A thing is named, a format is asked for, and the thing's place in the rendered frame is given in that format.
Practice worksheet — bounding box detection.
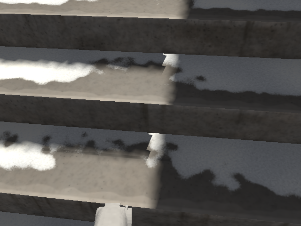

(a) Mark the left robot thigh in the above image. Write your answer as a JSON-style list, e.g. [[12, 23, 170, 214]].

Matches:
[[94, 202, 132, 226]]

